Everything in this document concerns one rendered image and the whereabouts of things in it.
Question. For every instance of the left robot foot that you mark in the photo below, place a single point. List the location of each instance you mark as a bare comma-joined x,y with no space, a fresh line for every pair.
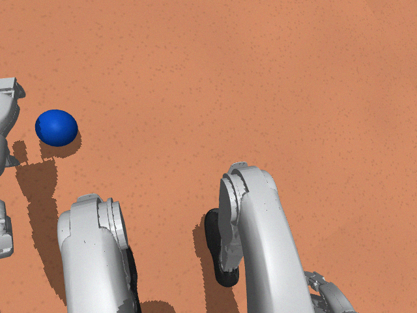
133,281

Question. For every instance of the left robot arm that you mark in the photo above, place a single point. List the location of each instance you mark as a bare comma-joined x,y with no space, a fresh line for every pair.
6,236

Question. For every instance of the left robot hand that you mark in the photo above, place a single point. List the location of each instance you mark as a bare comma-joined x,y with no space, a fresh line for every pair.
10,92

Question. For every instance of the right robot hand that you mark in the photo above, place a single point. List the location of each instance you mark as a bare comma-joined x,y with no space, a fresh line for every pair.
331,299

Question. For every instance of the right robot foot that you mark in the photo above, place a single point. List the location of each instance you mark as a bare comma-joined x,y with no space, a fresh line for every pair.
213,238

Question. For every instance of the ball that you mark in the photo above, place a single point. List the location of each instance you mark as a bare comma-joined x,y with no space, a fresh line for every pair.
56,128

